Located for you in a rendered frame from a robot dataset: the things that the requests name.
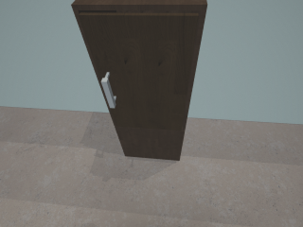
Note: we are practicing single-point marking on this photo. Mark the cupboard door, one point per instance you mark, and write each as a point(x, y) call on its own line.
point(149, 57)

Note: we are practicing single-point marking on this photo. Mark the handle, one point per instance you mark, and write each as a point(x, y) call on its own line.
point(108, 91)

